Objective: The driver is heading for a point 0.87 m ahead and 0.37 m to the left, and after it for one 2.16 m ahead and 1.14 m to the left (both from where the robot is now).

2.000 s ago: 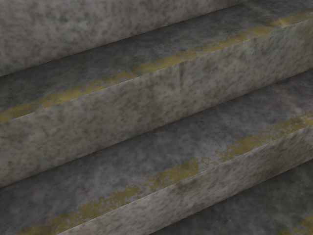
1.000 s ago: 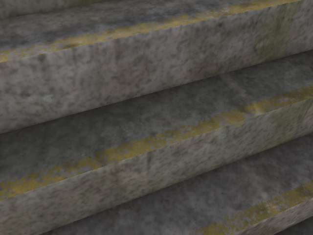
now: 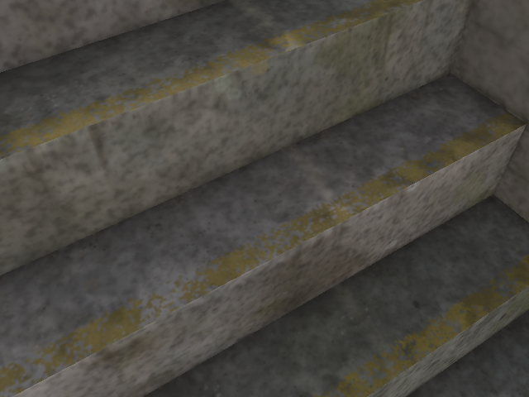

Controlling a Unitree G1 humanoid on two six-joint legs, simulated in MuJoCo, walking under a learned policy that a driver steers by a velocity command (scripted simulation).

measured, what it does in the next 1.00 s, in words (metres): goes down, turning left: right foot 0.24 m lower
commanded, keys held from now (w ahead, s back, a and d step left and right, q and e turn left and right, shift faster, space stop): w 0.02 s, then w+q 0.98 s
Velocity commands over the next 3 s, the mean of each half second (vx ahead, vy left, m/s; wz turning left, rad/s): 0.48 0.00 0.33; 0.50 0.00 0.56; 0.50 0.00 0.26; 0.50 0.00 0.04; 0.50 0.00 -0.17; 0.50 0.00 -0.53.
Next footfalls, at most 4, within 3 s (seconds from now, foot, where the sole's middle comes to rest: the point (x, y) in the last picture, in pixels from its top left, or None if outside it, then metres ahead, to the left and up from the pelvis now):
0.14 right None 0.04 -0.22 -0.94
1.12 left None -0.34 -0.19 -1.18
1.66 right None -0.05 -0.10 -0.95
2.22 left None -0.06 0.37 -0.72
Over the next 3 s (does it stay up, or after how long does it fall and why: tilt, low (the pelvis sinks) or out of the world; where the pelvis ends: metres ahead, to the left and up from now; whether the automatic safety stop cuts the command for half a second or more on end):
stays up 0.08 0.37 0.15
